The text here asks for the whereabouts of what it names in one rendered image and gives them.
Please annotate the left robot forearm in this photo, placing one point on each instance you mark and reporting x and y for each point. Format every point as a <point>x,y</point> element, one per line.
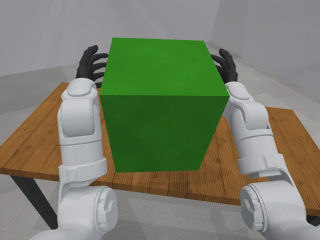
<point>80,135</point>

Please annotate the right robot forearm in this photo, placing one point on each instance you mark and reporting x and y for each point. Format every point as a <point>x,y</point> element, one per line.
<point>252,133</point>

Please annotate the robot right hand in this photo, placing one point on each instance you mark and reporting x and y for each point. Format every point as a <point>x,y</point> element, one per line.
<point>227,70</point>

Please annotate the table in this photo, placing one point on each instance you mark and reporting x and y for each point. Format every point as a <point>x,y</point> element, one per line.
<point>33,151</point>

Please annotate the left robot upper arm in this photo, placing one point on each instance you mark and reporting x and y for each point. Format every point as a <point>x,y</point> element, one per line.
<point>85,213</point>

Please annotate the right robot upper arm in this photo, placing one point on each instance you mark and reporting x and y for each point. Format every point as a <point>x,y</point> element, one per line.
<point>275,209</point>

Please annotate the carton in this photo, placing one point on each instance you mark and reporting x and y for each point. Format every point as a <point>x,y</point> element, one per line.
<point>162,100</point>

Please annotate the robot left hand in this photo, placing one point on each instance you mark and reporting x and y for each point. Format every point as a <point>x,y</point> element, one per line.
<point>86,67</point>

